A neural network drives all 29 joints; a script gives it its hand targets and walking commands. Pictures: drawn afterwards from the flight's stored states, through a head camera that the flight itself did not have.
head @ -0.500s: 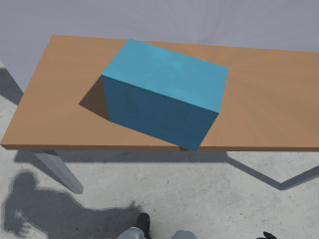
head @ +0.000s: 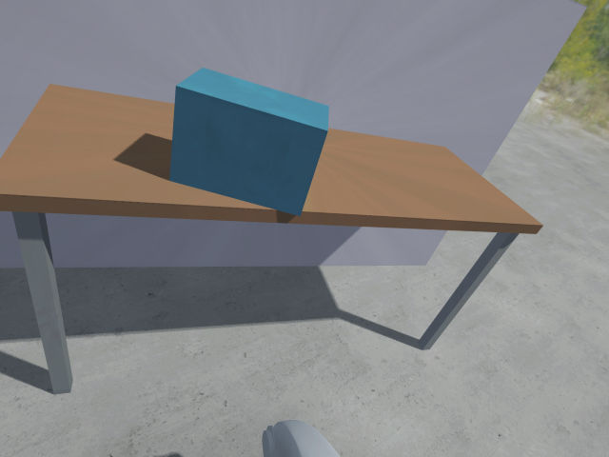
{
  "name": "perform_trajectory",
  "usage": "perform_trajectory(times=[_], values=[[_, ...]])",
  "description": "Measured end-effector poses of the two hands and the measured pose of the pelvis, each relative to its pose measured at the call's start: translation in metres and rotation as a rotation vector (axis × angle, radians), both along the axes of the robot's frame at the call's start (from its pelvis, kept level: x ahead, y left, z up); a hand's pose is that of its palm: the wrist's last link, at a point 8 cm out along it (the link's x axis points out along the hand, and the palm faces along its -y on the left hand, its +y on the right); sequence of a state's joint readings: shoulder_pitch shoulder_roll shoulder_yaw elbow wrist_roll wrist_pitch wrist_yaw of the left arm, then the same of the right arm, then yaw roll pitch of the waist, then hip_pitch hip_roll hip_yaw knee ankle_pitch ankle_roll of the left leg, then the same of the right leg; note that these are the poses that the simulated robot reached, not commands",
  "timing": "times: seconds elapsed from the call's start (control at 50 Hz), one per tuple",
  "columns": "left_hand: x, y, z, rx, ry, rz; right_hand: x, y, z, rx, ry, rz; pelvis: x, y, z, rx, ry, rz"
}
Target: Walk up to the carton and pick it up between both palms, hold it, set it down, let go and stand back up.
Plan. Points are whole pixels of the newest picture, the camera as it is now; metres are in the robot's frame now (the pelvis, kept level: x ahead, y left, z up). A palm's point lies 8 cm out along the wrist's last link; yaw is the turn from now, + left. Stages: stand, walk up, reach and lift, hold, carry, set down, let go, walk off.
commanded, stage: walk up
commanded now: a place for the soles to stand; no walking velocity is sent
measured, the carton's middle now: (251, 142) +0.76 +0.06 +0.13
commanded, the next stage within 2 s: none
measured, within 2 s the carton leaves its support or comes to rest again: neither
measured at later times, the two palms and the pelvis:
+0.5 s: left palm out of the picture -0.22 +0.20 +0.01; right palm out of the picture +0.12 -0.42 -0.03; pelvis -0.05 -0.14 +0.07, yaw +11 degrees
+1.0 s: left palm out of the picture +0.04 +0.22 +0.00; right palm out of the picture +0.17 -0.44 -0.02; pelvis +0.04 -0.13 +0.08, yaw +10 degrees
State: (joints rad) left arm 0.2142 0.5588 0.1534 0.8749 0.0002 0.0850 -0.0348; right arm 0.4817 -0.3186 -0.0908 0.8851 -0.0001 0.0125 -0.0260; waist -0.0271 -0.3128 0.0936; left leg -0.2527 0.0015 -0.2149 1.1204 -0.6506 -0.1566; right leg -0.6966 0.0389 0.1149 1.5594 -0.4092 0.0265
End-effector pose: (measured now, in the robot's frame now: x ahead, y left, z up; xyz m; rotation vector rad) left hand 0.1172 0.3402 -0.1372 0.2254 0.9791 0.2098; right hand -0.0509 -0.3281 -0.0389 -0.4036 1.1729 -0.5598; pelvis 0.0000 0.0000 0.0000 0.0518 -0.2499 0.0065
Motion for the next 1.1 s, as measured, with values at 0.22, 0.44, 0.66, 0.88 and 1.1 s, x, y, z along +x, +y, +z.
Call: perform_trajectory(times=[0.22, 0.44, 0.66, 0.88, 1.1], values=[[-0.150, -0.099, 0.040, 0.052, 0.140, 0.118, -0.003, -0.134, 0.001, 0.026, 0.140, 0.182, -0.060, -0.117, 0.020, -0.106, 0.077, 0.106], [-0.340, -0.135, 0.137, 0.185, 0.521, 0.345, 0.143, -0.109, 0.002, 0.186, -0.099, 0.409, -0.055, -0.137, 0.063, -0.110, 0.176, 0.165], [-0.289, -0.116, 0.144, 0.163, 0.510, 0.295, 0.210, -0.065, 0.012, 0.230, -0.104, 0.475, -0.033, -0.113, 0.075, -0.115, 0.228, 0.185], [-0.122, -0.097, 0.137, 0.145, 0.193, 0.200, 0.195, -0.083, 0.025, 0.204, -0.023, 0.412, 0.012, -0.107, 0.086, -0.072, 0.154, 0.175], [-0.097, -0.146, 0.133, 0.162, 0.274, 0.205, 0.251, -0.118, -0.002, 0.248, -0.015, 0.398, 0.063, -0.147, 0.074, -0.034, 0.170, 0.163]])
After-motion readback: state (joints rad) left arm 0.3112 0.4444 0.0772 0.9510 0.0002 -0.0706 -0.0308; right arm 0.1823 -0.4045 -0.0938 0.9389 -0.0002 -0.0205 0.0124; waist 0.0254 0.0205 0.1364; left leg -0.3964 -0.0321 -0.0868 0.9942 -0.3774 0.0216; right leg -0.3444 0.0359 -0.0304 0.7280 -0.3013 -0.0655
